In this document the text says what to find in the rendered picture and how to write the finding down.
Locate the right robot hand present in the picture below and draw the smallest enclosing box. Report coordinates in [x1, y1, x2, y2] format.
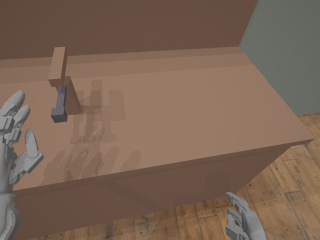
[225, 192, 267, 240]

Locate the counter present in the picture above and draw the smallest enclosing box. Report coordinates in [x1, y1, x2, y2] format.
[0, 0, 315, 240]

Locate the tap lever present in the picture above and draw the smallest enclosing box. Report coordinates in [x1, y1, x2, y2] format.
[50, 86, 68, 123]

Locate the left robot hand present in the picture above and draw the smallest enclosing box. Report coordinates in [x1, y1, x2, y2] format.
[0, 90, 44, 194]

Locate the robot left forearm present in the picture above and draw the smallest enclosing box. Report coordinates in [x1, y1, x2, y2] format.
[0, 193, 20, 240]

